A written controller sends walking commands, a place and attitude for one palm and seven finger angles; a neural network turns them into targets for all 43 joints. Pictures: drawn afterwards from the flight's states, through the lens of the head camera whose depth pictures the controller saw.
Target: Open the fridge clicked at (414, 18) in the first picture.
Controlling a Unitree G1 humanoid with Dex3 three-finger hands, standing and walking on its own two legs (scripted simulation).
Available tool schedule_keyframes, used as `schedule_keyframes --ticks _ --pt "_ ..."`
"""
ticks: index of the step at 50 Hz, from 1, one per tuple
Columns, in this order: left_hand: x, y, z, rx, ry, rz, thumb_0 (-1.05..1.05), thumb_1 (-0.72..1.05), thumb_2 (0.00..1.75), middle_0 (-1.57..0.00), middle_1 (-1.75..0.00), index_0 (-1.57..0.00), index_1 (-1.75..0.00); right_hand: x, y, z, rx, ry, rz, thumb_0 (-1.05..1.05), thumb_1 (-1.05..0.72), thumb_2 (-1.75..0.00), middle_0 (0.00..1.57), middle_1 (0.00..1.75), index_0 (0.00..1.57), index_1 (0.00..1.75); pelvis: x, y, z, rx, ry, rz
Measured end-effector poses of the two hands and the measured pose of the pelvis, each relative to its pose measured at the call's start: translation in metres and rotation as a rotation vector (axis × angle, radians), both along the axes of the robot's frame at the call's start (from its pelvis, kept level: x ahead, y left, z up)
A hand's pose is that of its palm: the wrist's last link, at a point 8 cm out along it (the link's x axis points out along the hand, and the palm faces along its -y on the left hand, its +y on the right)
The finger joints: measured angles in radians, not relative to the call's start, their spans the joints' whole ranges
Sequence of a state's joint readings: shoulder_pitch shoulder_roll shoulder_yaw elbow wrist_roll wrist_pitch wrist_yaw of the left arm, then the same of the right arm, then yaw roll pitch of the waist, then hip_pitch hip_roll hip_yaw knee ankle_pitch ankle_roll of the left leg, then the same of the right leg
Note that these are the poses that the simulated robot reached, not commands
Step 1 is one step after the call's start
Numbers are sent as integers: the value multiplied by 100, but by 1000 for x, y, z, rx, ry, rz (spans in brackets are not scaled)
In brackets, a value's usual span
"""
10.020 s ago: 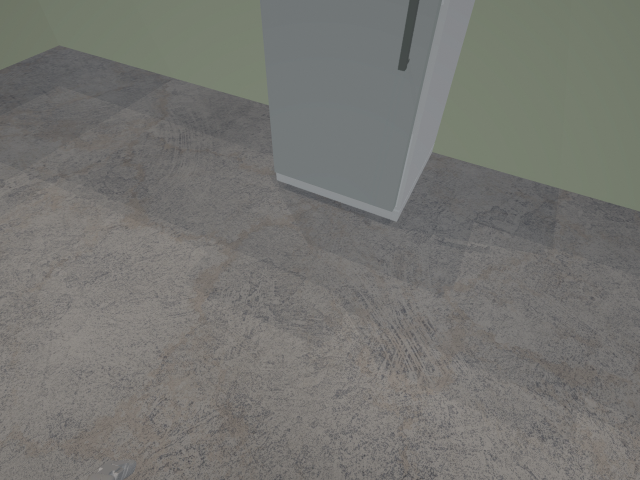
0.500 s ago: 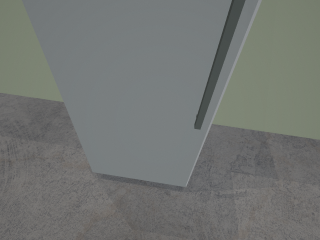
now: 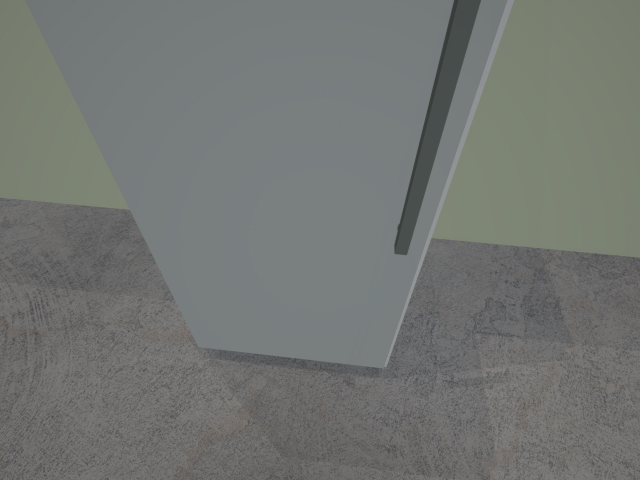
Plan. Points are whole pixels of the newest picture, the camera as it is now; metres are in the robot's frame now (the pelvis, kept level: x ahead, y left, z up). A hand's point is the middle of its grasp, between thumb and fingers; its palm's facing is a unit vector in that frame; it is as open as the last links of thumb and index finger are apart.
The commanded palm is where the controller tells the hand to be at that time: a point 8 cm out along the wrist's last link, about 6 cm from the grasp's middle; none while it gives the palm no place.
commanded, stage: look again from close up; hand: right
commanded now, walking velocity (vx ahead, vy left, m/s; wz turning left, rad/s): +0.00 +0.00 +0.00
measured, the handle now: (431, 119) +0.52 -0.12 +0.20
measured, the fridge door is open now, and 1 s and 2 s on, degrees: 0 0 0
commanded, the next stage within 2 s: raise the hand to about handle height in 0.30 s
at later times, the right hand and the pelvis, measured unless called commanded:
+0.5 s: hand out of the picture +0.11 -0.20 -0.11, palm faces +0.21 +0.95 -0.22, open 7.4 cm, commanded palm +0.10 -0.25 -0.06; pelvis +0.00 +0.00 +0.00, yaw -1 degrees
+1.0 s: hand (520, 463) +0.16 -0.21 -0.01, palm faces +0.08 +1.00 -0.05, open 9.7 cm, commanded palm +0.14 -0.27 +0.00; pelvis -0.03 +0.02 -0.07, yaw -3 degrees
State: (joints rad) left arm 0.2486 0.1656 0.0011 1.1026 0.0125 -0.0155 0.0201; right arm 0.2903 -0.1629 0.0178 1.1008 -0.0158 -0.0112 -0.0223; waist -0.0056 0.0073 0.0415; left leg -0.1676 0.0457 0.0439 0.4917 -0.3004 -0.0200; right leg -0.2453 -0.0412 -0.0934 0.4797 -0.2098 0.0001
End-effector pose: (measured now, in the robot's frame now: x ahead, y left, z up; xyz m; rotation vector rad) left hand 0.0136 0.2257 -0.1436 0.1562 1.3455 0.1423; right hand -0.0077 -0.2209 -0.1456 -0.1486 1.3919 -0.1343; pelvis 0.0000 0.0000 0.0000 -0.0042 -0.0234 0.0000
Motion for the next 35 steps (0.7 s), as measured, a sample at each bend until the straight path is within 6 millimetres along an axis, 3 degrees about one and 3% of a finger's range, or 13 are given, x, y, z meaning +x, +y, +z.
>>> schedule_keyframes --ticks 21,23,29,32,35 --pt "25 15 4 24 -30 -29 1 91 90 -20 -30 -20 -30 33 -23 9 -62 -63 22 0 -90 -90 20 30 20 30 6 1 2 6 7 -5" --pt "34 17 9 44 -123 -26 1 91 90 -21 -30 -20 -30 60 -27 29 -70 -250 -68 1 -90 -90 20 30 20 30 5 0 0 3 9 -8" --pt "88 23 28 83 -499 -36 1 91 90 -21 -30 -20 -30 158 -25 126 -71 -1018 -95 1 -85 -87 20 34 21 34 -4 1 -12 0 57 -42" --pt "118 27 35 85 -633 -63 1 91 90 -21 -30 -20 -30 176 -23 143 -11 -1285 -27 1 -80 -85 20 37 21 37 -13 6 -28 0 118 -29" --pt "145 32 37 89 -742 -110 1 91 90 -21 -30 -20 -30 168 -23 138 38 -1419 91 0 -74 -83 21 40 21 41 -21 11 -49 3 168 -22"
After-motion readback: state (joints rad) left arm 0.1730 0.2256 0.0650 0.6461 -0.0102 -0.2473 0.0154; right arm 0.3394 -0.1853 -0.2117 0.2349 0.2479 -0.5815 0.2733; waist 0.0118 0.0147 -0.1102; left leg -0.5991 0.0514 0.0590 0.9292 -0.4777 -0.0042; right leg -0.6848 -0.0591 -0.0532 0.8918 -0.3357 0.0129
